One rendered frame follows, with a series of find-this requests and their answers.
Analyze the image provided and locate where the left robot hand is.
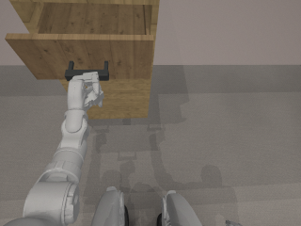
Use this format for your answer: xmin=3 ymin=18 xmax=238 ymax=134
xmin=67 ymin=72 xmax=104 ymax=113

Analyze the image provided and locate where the left robot forearm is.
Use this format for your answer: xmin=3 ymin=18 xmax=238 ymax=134
xmin=23 ymin=109 xmax=90 ymax=218

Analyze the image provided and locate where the handle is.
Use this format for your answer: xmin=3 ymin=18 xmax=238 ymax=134
xmin=64 ymin=60 xmax=109 ymax=81

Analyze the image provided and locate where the left robot thigh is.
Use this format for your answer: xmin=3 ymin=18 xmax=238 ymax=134
xmin=90 ymin=190 xmax=125 ymax=226

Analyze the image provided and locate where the robot right shin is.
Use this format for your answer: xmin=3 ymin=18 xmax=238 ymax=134
xmin=162 ymin=190 xmax=176 ymax=226

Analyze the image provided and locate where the robot left upper arm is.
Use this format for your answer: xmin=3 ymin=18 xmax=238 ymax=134
xmin=3 ymin=181 xmax=80 ymax=226

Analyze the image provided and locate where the cabinet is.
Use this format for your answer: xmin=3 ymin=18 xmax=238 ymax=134
xmin=9 ymin=0 xmax=160 ymax=120

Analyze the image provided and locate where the drawer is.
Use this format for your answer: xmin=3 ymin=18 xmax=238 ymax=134
xmin=5 ymin=2 xmax=154 ymax=80

